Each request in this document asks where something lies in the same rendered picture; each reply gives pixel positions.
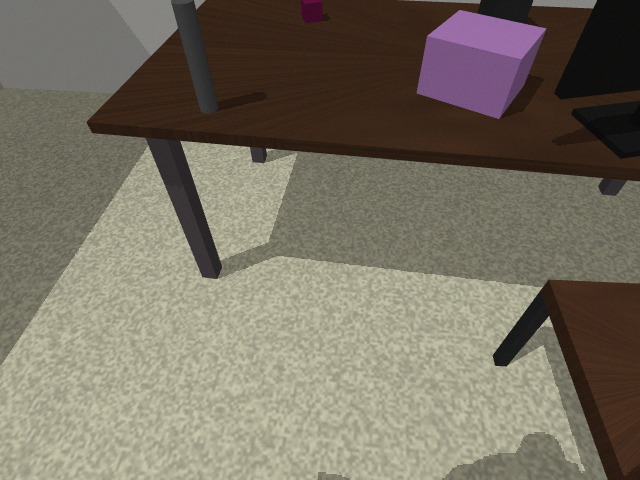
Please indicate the chair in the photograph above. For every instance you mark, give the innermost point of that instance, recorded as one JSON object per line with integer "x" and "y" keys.
{"x": 597, "y": 325}

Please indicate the table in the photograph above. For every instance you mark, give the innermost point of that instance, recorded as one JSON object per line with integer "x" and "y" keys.
{"x": 348, "y": 86}

